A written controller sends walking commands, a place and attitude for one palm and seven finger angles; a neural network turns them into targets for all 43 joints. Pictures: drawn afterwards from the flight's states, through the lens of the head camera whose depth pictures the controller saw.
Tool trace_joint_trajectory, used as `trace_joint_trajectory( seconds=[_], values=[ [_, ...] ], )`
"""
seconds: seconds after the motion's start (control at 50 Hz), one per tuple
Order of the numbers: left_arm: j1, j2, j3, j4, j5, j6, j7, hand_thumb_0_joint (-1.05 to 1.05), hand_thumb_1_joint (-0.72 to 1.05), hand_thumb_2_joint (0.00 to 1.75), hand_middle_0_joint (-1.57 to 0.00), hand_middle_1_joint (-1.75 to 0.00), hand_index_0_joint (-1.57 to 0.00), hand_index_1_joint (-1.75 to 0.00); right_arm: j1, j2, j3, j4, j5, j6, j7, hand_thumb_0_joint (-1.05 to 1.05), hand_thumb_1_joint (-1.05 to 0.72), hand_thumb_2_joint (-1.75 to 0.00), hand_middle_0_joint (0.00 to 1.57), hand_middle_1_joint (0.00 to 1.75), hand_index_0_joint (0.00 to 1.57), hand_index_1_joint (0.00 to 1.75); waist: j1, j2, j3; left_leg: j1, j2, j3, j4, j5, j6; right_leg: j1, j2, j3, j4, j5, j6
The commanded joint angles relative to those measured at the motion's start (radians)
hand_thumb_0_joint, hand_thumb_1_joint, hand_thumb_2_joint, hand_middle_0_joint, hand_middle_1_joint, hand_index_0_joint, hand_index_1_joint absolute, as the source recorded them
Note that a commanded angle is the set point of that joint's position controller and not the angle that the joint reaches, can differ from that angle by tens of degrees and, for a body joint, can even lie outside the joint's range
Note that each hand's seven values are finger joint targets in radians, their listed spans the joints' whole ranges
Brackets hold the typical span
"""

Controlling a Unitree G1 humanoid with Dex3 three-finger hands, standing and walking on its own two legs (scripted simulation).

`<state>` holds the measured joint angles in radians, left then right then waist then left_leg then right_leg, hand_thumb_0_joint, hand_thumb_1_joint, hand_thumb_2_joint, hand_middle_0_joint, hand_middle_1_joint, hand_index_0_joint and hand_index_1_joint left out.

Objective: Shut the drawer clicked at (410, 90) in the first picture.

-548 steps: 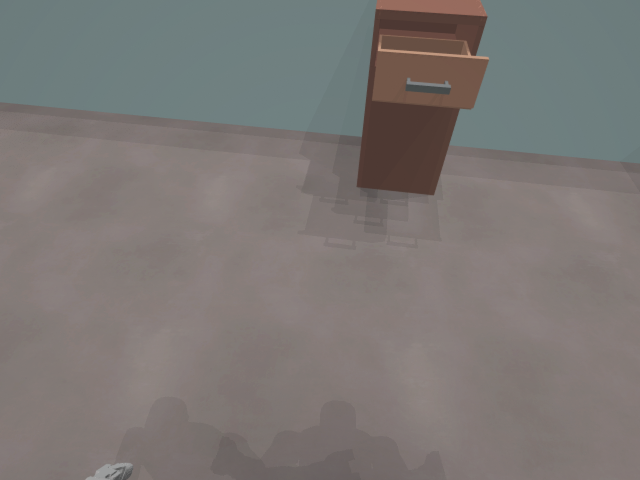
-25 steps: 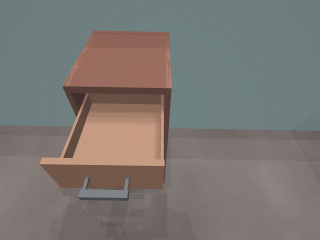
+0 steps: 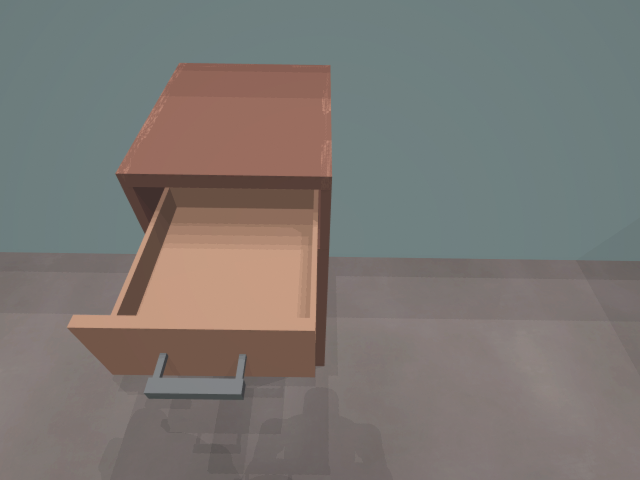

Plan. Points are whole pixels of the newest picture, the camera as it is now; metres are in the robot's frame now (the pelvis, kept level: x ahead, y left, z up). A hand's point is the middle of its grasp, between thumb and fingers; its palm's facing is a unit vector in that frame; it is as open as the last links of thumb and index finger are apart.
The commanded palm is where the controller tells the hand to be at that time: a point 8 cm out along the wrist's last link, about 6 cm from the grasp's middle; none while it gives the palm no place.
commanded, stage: come to a stop and stand still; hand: left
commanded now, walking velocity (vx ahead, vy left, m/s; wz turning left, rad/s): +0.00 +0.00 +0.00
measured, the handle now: (199, 374) +0.27 +0.20 -0.08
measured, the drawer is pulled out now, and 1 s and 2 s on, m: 0.29 0.29 0.27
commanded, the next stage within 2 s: look again from close up in 0.38 s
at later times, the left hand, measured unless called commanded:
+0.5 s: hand out of the picture -0.02 +0.15 -0.18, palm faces +0.02 -0.98 -0.17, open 7.4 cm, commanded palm none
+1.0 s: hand out of the picture -0.03 +0.15 -0.18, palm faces +0.02 -0.99 -0.17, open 7.4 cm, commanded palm none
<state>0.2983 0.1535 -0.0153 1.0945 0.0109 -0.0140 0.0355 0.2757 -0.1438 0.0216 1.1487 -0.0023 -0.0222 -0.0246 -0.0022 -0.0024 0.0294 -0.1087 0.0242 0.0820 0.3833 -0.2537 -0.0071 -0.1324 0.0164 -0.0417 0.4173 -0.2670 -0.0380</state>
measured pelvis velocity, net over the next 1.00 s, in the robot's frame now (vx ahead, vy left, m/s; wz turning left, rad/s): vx -0.01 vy -0.01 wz -0.01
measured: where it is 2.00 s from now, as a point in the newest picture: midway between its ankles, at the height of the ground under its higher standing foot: outside the picture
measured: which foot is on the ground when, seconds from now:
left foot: down 0.00-1.00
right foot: down 0.00-1.00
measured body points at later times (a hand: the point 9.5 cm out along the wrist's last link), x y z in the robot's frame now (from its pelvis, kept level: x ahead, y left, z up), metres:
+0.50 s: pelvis -0.01 -0.01 +0.00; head +0.00 -0.01 +0.45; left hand -0.02 +0.20 -0.16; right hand -0.03 -0.21 -0.16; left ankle -0.03 +0.12 -0.74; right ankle -0.03 -0.09 -0.74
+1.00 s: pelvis -0.01 -0.01 +0.00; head +0.00 +0.00 +0.45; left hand -0.03 +0.21 -0.16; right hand -0.03 -0.21 -0.16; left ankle -0.03 +0.12 -0.74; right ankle -0.03 -0.09 -0.74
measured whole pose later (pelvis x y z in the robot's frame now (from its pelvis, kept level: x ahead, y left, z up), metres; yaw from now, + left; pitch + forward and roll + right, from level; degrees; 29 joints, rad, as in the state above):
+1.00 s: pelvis -0.01 -0.01 +0.00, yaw +0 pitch -1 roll +0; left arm 0.33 0.13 -0.01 1.09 0.01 -0.02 0.04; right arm 0.31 -0.11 0.02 1.16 0.00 -0.03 -0.03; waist 0.00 -0.01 0.03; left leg -0.14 0.04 0.08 0.40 -0.24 -0.02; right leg -0.16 0.03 -0.04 0.42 -0.25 -0.05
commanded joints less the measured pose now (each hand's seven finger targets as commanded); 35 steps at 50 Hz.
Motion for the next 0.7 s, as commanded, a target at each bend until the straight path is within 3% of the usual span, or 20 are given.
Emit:
trace_joint_trajectory(
  seconds=[0.0, 0.24, 0.36, 0.44, 0.68],
  values=[
    [0.071, 0.103, 0.016, -0.03, -0.002, -0.017, 0.01, 0.0, 0.9, 0.9, -0.2, -0.3, -0.2, -0.3, 0.073, -0.086, -0.017, -0.016, -0.004, -0.008, -0.005, 0.0, -0.9, -0.9, 0.2, 0.3, 0.2, 0.3, 0.001, -0.008, 0.03, -0.005, 0.087, -0.081, -0.046, 0.176, 0.032, -0.046, -0.126, 0.117, -0.084, 0.255, -0.011],
    [0.089, 0.086, 0.014, -0.024, -0.001, -0.015, 0.009, 0.0, 0.9, 0.9, -0.2, -0.3, -0.2, -0.3, 0.085, -0.073, -0.017, -0.012, -0.003, -0.005, -0.005, 0.0, -0.9, -0.9, 0.2, 0.3, 0.2, 0.3, 0.004, 0.003, 0.068, -0.031, 0.085, -0.082, -0.049, 0.114, 0.033, -0.089, -0.117, 0.123, -0.104, 0.153, -0.012],
    [0.099, 0.08, 0.014, -0.024, -0.002, -0.019, 0.009, 0.0, 0.9, 0.9, -0.2, -0.3, -0.2, -0.3, 0.101, -0.068, -0.019, -0.008, -0.003, -0.009, -0.007, 0.0, -0.9, -0.9, 0.2, 0.3, 0.2, 0.3, 0.001, -0.011, 0.034, -0.023, 0.085, -0.08, -0.037, 0.14, 0.034, -0.071, -0.117, 0.126, -0.093, 0.198, -0.016],
    [0.102, 0.076, 0.014, -0.023, -0.002, -0.017, 0.01, 0.0, 0.9, 0.9, -0.2, -0.3, -0.2, -0.3, 0.102, -0.064, -0.018, -0.006, -0.003, -0.009, -0.008, 0.0, -0.9, -0.9, 0.2, 0.3, 0.2, 0.3, 0.003, 0.01, 0.055, -0.033, 0.087, -0.081, -0.039, 0.137, 0.034, -0.085, -0.113, 0.126, -0.093, 0.18, -0.016],
    [0.109, 0.072, 0.014, -0.021, -0.002, -0.017, 0.011, 0.0, 0.9, 0.9, -0.2, -0.3, -0.2, -0.3, 0.113, -0.056, -0.018, -0.001, -0.002, -0.011, -0.009, 0.0, -0.9, -0.9, 0.2, 0.3, 0.2, 0.3, 0.002, -0.003, 0.052, -0.03, 0.09, -0.077, -0.035, 0.157, 0.034, -0.081, -0.113, 0.123, -0.086, 0.211, -0.017]
  ],
)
